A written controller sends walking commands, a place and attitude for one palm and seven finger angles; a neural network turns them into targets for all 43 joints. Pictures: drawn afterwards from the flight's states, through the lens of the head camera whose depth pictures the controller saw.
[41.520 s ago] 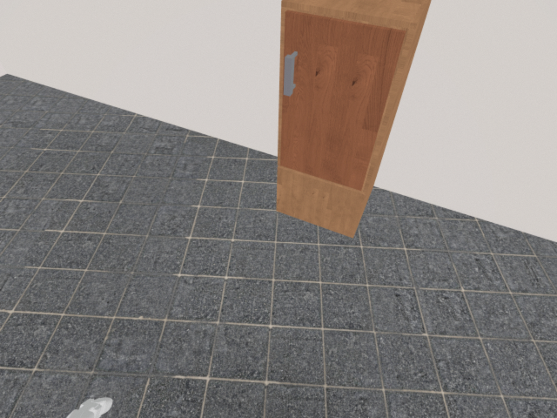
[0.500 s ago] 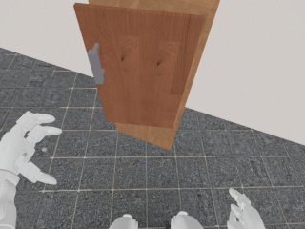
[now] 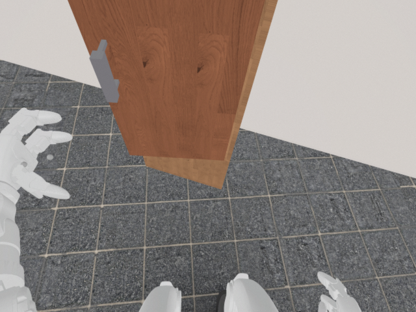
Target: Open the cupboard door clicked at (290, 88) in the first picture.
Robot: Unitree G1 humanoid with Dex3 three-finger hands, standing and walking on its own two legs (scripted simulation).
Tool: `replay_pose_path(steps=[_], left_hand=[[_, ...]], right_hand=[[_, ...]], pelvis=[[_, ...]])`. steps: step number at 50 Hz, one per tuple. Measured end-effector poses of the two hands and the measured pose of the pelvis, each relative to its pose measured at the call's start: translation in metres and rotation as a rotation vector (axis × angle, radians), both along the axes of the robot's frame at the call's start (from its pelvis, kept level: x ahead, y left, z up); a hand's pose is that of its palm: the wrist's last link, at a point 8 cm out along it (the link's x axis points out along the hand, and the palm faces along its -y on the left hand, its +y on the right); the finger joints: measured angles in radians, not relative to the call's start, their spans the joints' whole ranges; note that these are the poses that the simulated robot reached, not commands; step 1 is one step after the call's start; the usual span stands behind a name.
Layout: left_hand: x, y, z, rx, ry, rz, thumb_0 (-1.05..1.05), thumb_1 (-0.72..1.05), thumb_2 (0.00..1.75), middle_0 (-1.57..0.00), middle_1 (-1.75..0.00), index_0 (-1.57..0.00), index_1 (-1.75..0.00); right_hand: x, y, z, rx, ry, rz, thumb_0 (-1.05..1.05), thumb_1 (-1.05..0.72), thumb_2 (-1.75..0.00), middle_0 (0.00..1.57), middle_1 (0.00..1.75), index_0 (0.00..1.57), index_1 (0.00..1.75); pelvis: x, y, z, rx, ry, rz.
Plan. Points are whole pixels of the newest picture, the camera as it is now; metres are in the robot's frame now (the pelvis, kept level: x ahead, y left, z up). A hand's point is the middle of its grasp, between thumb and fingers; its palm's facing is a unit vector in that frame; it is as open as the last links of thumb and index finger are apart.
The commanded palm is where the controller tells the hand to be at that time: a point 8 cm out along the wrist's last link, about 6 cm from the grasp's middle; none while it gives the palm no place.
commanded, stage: move the hooked fingers beside the handle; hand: left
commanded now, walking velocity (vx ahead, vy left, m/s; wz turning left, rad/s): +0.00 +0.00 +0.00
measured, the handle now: (108, 72) +0.60 +0.24 +0.05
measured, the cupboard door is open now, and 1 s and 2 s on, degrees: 15 15 15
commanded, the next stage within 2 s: none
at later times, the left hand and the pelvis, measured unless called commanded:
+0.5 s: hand (57, 125) +0.44 +0.30 +0.05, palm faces -0.02 -1.00 -0.01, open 14.0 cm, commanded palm +0.43 +0.34 +0.05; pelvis +0.00 +0.01 +0.00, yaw -1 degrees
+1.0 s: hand (70, 90) +0.52 +0.29 +0.06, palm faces -0.02 -1.00 -0.01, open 14.0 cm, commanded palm +0.52 +0.33 +0.05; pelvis +0.00 +0.02 -0.02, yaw -2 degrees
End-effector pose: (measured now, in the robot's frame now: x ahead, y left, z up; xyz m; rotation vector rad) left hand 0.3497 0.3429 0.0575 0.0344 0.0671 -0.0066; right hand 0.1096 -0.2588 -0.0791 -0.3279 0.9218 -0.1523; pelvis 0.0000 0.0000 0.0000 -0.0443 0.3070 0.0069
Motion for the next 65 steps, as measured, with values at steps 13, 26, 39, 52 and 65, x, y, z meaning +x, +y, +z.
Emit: replay_pose_path(steps=[13, 26, 39, 52, 65], left_hand=[[0.03, 0.007, -0.002, -0.016, -0.012, 0.005, -0.01, -0.5, 0.3, -0.3, -1.2, -0.3, -1.2], [0.072, 0.009, -0.003, -0.02, -0.013, -0.012, -0.01, -0.5, 0.3, -0.3, -1.2, -0.3, -1.2], [0.122, 0.011, -0.004, -0.009, -0.017, -0.018, -0.01, -0.5, 0.3, -0.3, -1.2, -0.3, -1.2], [0.161, 0.005, 0.002, -0.021, -0.018, -0.016, -0.01, -0.5, 0.3, -0.3, -1.2, -0.3, -1.2], [0.186, 0.006, -0.002, 0.016, -0.017, -0.024, -0.01, -0.49, 0.3, -0.3, -1.2, -0.3, -1.2]], right_hand=[[-0.031, -0.003, -0.004, -0.022, 0.143, -0.061, 0.01, -0.9, -0.9, 0.21, 0.3, 0.21, 0.3], [-0.048, 0.003, -0.01, -0.043, 0.224, -0.085, 0.01, -0.9, -0.9, 0.21, 0.3, 0.21, 0.3], [-0.095, 0.008, -0.018, -0.059, 0.392, -0.157, 0.01, -0.9, -0.9, 0.21, 0.3, 0.21, 0.3], [-0.129, 0.014, -0.014, -0.058, 0.518, -0.218, 0.01, -0.9, -0.9, 0.21, 0.3, 0.21, 0.3], [-0.141, 0.02, -0.013, -0.05, 0.588, -0.248, 0.01, -0.9, -0.9, 0.21, 0.3, 0.21, 0.3]], pelvis=[[0.005, 0.006, 0.0, -0.007, 0.03, -0.007], [0.0, 0.014, -0.006, -0.022, 0.06, -0.004], [-0.002, 0.019, -0.016, -0.039, 0.121, -0.009], [0.001, 0.021, -0.018, -0.053, 0.164, -0.012], [0.006, 0.021, -0.022, -0.062, 0.209, -0.02]])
